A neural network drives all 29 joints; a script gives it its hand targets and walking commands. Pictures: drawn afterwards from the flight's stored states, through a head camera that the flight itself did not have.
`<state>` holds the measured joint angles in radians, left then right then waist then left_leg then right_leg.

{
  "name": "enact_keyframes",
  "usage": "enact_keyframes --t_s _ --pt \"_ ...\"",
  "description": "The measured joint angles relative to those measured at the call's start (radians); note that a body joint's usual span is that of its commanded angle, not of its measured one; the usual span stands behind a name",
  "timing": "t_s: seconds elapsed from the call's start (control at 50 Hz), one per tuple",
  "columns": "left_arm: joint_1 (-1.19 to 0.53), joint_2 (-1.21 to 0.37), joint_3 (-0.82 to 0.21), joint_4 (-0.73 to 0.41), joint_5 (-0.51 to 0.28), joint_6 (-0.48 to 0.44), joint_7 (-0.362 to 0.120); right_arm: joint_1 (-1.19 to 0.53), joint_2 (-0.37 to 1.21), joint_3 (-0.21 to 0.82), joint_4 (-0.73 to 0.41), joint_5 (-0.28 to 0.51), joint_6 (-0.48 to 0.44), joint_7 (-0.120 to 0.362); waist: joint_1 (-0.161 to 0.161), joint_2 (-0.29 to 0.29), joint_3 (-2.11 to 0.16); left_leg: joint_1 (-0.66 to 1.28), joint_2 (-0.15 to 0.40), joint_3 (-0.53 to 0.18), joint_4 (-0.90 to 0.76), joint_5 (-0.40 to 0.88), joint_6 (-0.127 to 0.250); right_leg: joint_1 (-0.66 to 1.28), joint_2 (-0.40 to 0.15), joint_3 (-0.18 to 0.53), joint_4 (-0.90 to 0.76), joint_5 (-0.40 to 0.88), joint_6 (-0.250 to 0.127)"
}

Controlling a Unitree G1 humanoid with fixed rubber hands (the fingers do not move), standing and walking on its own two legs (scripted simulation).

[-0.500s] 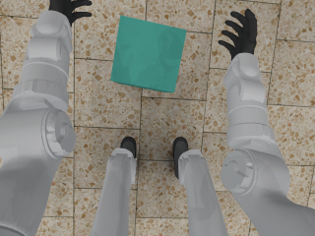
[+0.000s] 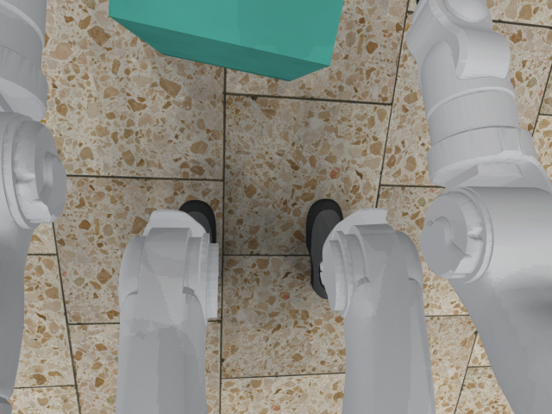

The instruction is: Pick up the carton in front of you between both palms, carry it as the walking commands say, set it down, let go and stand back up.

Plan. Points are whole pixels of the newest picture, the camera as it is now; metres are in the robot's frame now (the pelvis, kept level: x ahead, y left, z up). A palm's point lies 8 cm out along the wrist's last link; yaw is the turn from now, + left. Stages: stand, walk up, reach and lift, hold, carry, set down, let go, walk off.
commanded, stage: reach and lift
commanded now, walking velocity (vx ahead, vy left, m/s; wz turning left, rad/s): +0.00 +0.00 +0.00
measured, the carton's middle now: out of the picture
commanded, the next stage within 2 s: none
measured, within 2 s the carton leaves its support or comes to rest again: leaves its support in 1.02 s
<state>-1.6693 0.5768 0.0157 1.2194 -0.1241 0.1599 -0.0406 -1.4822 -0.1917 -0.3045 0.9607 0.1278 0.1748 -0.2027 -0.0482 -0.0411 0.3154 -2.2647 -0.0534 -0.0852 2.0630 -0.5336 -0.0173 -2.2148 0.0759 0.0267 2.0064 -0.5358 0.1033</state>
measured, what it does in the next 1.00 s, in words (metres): stands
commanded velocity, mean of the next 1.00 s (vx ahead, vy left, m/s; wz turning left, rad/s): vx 0.00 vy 0.00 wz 0.00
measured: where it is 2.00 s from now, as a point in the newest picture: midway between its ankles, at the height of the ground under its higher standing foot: (263, 266)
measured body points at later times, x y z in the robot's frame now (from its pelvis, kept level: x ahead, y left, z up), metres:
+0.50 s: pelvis +0.01 +0.00 -0.04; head +0.39 +0.05 +0.18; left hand +0.60 +0.22 -0.22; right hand +0.57 -0.12 -0.22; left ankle +0.11 +0.12 -0.37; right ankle +0.12 -0.14 -0.37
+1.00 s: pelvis +0.01 +0.01 -0.04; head +0.39 +0.06 +0.19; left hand +0.59 +0.21 -0.22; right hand +0.58 -0.10 -0.21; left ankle +0.11 +0.12 -0.37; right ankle +0.12 -0.14 -0.37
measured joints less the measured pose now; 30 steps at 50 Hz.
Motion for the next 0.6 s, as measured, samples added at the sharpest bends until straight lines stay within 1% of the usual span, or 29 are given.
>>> enact_keyframes --t_s 0.12,0.22,0.3,0.36,0.52,0.6 --pt "-0.057 0.007 -0.008 0.059 -0.007 -0.021 0.000 -0.090 -0.007 -0.005 0.083 -0.020 -0.028 0.020 0.008 0.007 0.138 0.019 0.028 0.025 0.081 -0.024 0.023 0.017 0.009 0.013 0.076 -0.014 0.015" --pt "-0.077 0.010 -0.051 0.066 -0.047 -0.047 0.013 -0.096 -0.023 0.023 0.097 0.006 -0.056 0.016 0.010 0.000 0.207 0.041 0.038 0.034 0.139 -0.058 0.033 0.037 -0.002 0.009 0.136 -0.048 0.012" --pt "-0.074 0.018 -0.098 0.057 -0.076 -0.054 0.017 -0.084 -0.019 0.048 0.085 0.038 -0.067 0.004 0.010 -0.010 0.205 0.038 0.046 0.028 0.179 -0.085 0.032 0.033 -0.004 -0.001 0.172 -0.069 0.005" --pt "-0.074 0.011 -0.109 0.055 -0.082 -0.054 0.016 -0.075 -0.015 0.057 0.081 0.049 -0.069 -0.001 0.013 -0.013 0.196 0.037 0.046 0.022 0.195 -0.095 0.029 0.032 -0.005 -0.008 0.186 -0.077 0.001" --pt "-0.061 -0.011 -0.086 0.070 -0.056 -0.050 0.009 -0.063 0.012 0.034 0.095 0.026 -0.069 -0.004 0.017 -0.012 0.172 0.033 0.042 0.013 0.185 -0.083 0.019 0.028 -0.009 -0.018 0.178 -0.067 -0.009" --pt "-0.072 -0.020 -0.098 0.070 -0.054 -0.045 0.002 -0.082 0.021 0.033 0.093 0.023 -0.067 -0.001 0.018 -0.012 0.187 0.040 0.041 0.012 0.172 -0.069 0.019 0.037 -0.010 -0.019 0.166 -0.056 -0.010"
